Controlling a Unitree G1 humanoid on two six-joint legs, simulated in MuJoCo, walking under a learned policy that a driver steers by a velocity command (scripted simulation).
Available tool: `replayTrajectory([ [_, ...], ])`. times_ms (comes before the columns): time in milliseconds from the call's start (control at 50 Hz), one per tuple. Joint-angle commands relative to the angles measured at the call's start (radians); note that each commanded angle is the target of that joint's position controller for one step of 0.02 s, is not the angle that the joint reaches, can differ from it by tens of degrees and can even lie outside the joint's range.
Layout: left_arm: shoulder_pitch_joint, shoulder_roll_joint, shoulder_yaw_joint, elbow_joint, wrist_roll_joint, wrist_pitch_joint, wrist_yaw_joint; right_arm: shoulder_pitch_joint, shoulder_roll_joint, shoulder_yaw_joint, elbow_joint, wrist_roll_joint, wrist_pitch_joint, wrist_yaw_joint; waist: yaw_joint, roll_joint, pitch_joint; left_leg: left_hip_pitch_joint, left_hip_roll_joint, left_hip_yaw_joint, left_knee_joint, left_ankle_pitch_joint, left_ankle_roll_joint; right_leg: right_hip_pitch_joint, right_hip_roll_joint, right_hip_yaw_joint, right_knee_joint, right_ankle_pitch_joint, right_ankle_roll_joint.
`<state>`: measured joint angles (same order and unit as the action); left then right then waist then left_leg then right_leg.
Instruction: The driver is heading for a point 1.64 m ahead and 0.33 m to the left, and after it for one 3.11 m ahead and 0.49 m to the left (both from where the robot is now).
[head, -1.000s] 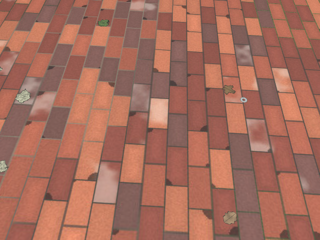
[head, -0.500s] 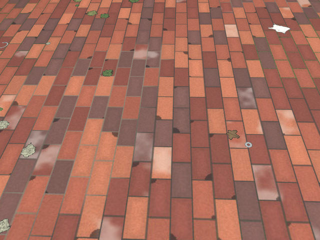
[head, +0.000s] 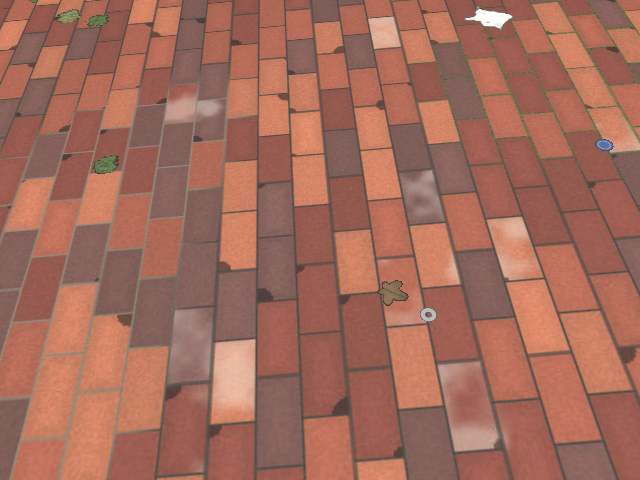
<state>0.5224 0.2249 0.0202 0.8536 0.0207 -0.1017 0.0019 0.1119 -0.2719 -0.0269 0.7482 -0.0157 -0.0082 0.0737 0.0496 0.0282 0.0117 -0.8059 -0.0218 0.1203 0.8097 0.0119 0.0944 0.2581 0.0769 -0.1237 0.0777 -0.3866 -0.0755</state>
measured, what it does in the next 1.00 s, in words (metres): walks ahead, turning left: left foot, then right foot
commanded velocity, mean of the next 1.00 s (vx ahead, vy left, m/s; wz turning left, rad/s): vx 0.68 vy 0.00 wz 0.43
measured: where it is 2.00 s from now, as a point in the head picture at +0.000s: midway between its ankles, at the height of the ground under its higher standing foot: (313, 261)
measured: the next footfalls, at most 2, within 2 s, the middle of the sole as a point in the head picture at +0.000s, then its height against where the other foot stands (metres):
left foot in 0.10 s outside the picture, level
right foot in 0.50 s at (401, 361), level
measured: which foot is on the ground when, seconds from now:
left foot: up 0.00-0.08, down 0.10-0.52, up 0.54-0.88, down 0.90-1.00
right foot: down 0.00-0.10, up 0.12-0.48, down 0.50-0.92, up 0.94-1.00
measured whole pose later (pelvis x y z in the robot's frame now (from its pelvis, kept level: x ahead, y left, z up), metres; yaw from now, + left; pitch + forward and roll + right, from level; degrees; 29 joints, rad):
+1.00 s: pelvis +0.77 +0.09 +0.01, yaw +26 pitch +1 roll -1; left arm 0.28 0.30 0.03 0.85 -0.03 -0.06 0.00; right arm 0.00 -0.23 0.00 0.73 -0.02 -0.05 0.02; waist 0.05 -0.01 0.05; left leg -0.46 -0.04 -0.01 0.52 -0.09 0.05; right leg -0.32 0.01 0.05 1.03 -0.61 0.04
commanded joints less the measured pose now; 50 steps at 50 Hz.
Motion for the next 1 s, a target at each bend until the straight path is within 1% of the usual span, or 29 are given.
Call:
replayTrajectory([
  [20, -0.016, 0.184, 0.035, -0.025, 0.007, -0.018, 0.037, -0.078, -0.056, 0.004, -0.074, 0.002, -0.015, -0.005, -0.060, -0.172, 0.030, 0.272, -0.090, 0.122, -0.097, 0.016, 0.056, -0.113, -0.244, -0.082, 0.116, 1.547, 0.119],
  [80, -0.169, 0.272, 0.069, -0.063, 0.039, 0.031, 0.068, 0.421, -0.194, -0.051, 0.076, 0.013, -0.007, -0.028, -0.316, -0.187, -0.163, 0.677, -0.136, 0.049, -0.140, -0.130, 0.127, -0.130, -0.277, -0.067, 0.741, 1.736, 0.120],
  [100, -0.282, 0.288, 0.080, -0.086, 0.021, 0.039, 0.062, 0.612, -0.227, -0.080, 0.128, 0.017, -0.009, -0.043, -0.441, -0.096, -0.168, 0.882, -0.065, -0.089, -0.279, -0.131, 0.210, -0.343, -0.171, -0.086, 1.245, 1.319, 0.106],
  [120, -0.404, 0.084, 0.027, -0.138, 0.040, 0.007, 0.032, 0.535, -0.220, -0.083, 0.156, 0.036, 0.005, -0.055, -0.321, 0.186, -0.051, 1.013, 0.032, -0.283, -0.163, -0.068, 0.219, -0.827, 0.042, 0.009, 1.606, -0.010, 0.082],
  [140, -0.262, 0.044, 0.004, -0.244, -0.004, -0.012, 0.011, 0.374, -0.274, -0.089, 0.100, 0.009, 0.006, -0.058, -0.134, 0.229, -0.195, 1.154, 0.203, -0.823, -0.356, -0.267, 0.438, -1.117, 0.044, 0.229, 1.739, -0.084, 0.115],
  [160, -0.287, 0.111, -0.005, -0.242, 0.015, -0.037, 0.003, 0.343, -0.213, -0.087, 0.065, 0.001, 0.003, -0.063, -0.156, 0.034, -0.155, 1.090, 0.261, -0.965, -0.546, -0.512, 0.421, -1.154, -0.024, 0.290, 1.631, -0.017, 0.083],
  [180, -0.305, 0.144, -0.001, -0.236, 0.017, -0.049, -0.006, 0.324, -0.143, -0.073, 0.075, -0.008, -0.003, -0.070, -0.100, -0.107, -0.017, 0.896, 0.243, -0.910, -0.616, -0.573, 0.369, -1.115, -0.075, 0.284, 1.493, 0.045, 0.067],
  [200, -0.334, 0.141, -0.004, -0.241, 0.036, -0.039, -0.004, 0.288, -0.125, -0.065, 0.078, -0.012, -0.016, -0.071, -0.050, -0.164, 0.058, 0.736, 0.198, -0.825, -0.631, -0.492, 0.324, -1.056, -0.112, 0.269, 1.391, 0.041, 0.075],
  [240, -0.330, 0.131, -0.017, -0.246, 0.066, 0.012, -0.007, 0.263, -0.135, -0.055, 0.073, -0.003, -0.049, -0.080, 0.007, -0.163, 0.121, 0.513, 0.116, -0.685, -0.652, -0.405, 0.285, -0.965, -0.161, 0.239, 1.259, 0.024, 0.113],
  [300, -0.499, 0.120, -0.036, -0.326, 0.048, 0.032, -0.020, 0.266, -0.169, -0.064, 0.058, 0.009, -0.080, -0.073, -0.031, -0.095, 0.165, 0.306, 0.022, -0.537, -0.713, -0.216, 0.250, -0.822, -0.193, 0.151, 0.915, 0.194, 0.152],
  [360, -0.601, 0.068, -0.053, -0.358, 0.014, 0.030, -0.031, 0.324, -0.176, -0.075, 0.072, 0.030, -0.083, -0.061, -0.118, -0.020, 0.107, 0.372, -0.016, -0.462, -0.683, 0.062, 0.167, -0.657, -0.145, 0.098, 0.622, 0.489, 0.133],
  [440, -0.602, 0.110, -0.032, -0.346, 0.023, 0.017, -0.019, 0.401, -0.189, -0.079, 0.106, 0.020, -0.085, -0.070, -0.158, 0.024, 0.014, 0.748, 0.048, -0.440, -0.525, 0.504, 0.110, -0.643, -0.075, 0.071, 0.436, 0.480, 0.071],
  [480, -0.373, 0.191, 0.011, -0.284, 0.015, 0.005, 0.001, 0.366, -0.250, -0.090, 0.105, -0.001, -0.086, -0.075, -0.027, 0.060, -0.139, 0.825, 0.074, -0.426, -0.224, 0.710, 0.068, -0.420, -0.037, 0.080, 0.417, 0.330, 0.032],
  [500, -0.179, 0.233, 0.032, -0.231, 0.021, 0.000, 0.018, 0.305, -0.239, -0.089, 0.092, -0.004, -0.089, -0.074, 0.085, 0.055, -0.210, 0.696, 0.036, -0.403, 0.017, 0.590, 0.042, -0.202, -0.108, 0.124, 0.433, 0.323, 0.011],
  [520, 0.026, 0.297, 0.050, -0.190, 0.048, -0.005, 0.034, 0.282, -0.113, -0.059, 0.056, -0.012, -0.098, -0.081, 0.138, -0.088, -0.330, 0.515, -0.027, -0.333, 0.368, 0.053, 0.029, 0.019, -0.333, 0.347, 0.483, 0.245, -0.011],
  [540, -0.027, 0.373, 0.074, -0.162, 0.055, -0.001, 0.013, 0.473, -0.036, -0.035, 0.033, 0.056, -0.093, -0.079, -0.001, -0.461, -0.473, 0.240, -0.165, -0.257, 0.672, -0.512, -0.030, 0.206, -0.579, 0.926, 0.329, 0.449, -0.195],
  [560, -0.133, 0.257, 0.065, -0.200, 0.036, 0.007, -0.003, 0.381, -0.119, -0.040, 0.062, 0.015, -0.076, -0.096, 0.007, -0.185, -0.346, 0.142, -0.058, -0.261, 0.679, -0.430, -0.021, 0.092, -0.513, 0.828, 0.325, 0.476, -0.183],
  [600, -0.196, 0.119, 0.029, -0.161, 0.031, -0.004, -0.015, 0.190, -0.104, -0.037, 0.027, 0.000, -0.071, -0.085, 0.006, -0.018, -0.136, 0.132, -0.019, -0.241, 0.577, -0.372, -0.038, -0.144, -0.414, 0.519, 0.326, 0.825, -0.145],
  [620, -0.217, 0.127, 0.038, -0.171, -0.030, -0.027, -0.015, 0.119, -0.105, -0.036, -0.016, 0.051, -0.072, -0.082, 0.027, -0.112, -0.105, 0.096, 0.029, -0.261, 0.556, -0.430, -0.053, -0.143, -0.364, 0.422, 0.303, 0.893, -0.139],
  [640, -0.220, 0.124, 0.036, -0.142, -0.030, -0.039, -0.014, 0.114, -0.100, -0.034, -0.032, 0.064, -0.066, -0.074, -0.008, -0.131, -0.097, 0.114, 0.047, -0.265, 0.519, -0.429, -0.050, -0.192, -0.354, 0.397, 0.276, 0.889, -0.137],
  [680, -0.263, 0.112, 0.033, -0.122, -0.033, -0.047, -0.015, 0.119, -0.068, -0.024, -0.042, 0.050, -0.050, -0.067, -0.067, -0.088, -0.056, 0.150, 0.062, -0.251, 0.339, -0.416, -0.055, -0.297, -0.336, 0.334, 0.222, 0.886, -0.129],
  [740, -0.343, 0.206, 0.057, -0.123, -0.040, -0.030, 0.001, 0.064, -0.017, 0.010, -0.063, 0.018, -0.061, -0.047, -0.083, -0.104, -0.035, 0.358, 0.042, -0.140, -0.059, -0.156, -0.084, -0.510, -0.247, 0.159, 0.163, 0.929, -0.112],
  [820, -0.272, 0.246, 0.070, -0.083, -0.052, -0.026, 0.012, -0.028, -0.080, -0.002, -0.075, 0.008, -0.069, -0.025, -0.060, -0.120, -0.068, 0.484, 0.008, -0.157, -0.260, 0.101, -0.055, -0.444, -0.254, 0.150, 0.199, 0.803, -0.070],
  [880, -0.250, 0.235, 0.066, -0.059, -0.052, -0.008, 0.015, 0.054, -0.123, -0.028, -0.034, -0.015, -0.071, -0.038, -0.113, -0.093, -0.104, 0.624, -0.026, -0.126, -0.345, 0.162, -0.002, -0.401, -0.217, 0.126, 0.403, 0.841, -0.018],
  [900, -0.216, 0.221, 0.059, -0.058, -0.039, -0.005, 0.015, 0.092, -0.177, -0.045, -0.027, -0.019, -0.070, -0.049, -0.123, -0.032, -0.141, 0.737, 0.037, -0.172, -0.340, 0.475, 0.032, -0.451, -0.157, 0.088, 0.557, 0.729, 0.028],
  [920, -0.118, 0.160, 0.032, -0.059, -0.017, -0.007, 0.008, 0.142, -0.218, -0.046, -0.035, -0.050, -0.058, -0.064, -0.108, 0.143, -0.271, 1.001, 0.292, -0.425, -0.255, 0.954, 0.202, -0.669, -0.073, 0.074, 0.901, 0.223, 0.095],
  [940, 0.005, 0.096, 0.006, -0.012, -0.034, 0.009, -0.006, 0.161, -0.115, -0.015, -0.026, -0.039, -0.048, -0.063, -0.087, 0.209, -0.466, 1.110, 0.448, -0.595, -0.260, 1.036, 0.330, -0.736, -0.049, 0.216, 1.097, -0.327, 0.124],
  [960, -0.038, 0.188, 0.030, -0.007, -0.056, 0.026, -0.011, 0.117, -0.086, -0.011, -0.033, -0.007, -0.039, -0.054, -0.102, 0.096, -0.408, 1.004, 0.404, -0.546, -0.291, 0.843, 0.294, -0.765, -0.086, 0.285, 1.131, -0.348, 0.125],
  [1000, -0.191, 0.208, 0.048, -0.056, -0.058, 0.068, 0.017, -0.013, -0.094, -0.015, -0.044, 0.013, -0.034, -0.060, -0.069, 0.018, -0.199, 0.767, 0.345, -0.436, -0.385, 0.460, 0.214, -0.843, -0.135, 0.223, 1.092, -0.275, 0.143],
])
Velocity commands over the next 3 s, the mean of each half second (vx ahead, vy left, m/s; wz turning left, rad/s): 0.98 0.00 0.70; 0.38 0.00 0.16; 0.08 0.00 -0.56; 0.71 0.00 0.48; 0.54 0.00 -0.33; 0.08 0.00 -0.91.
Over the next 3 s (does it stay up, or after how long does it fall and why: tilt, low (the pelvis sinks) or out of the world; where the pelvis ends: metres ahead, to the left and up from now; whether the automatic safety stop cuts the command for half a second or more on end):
stays up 1.44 0.56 0.02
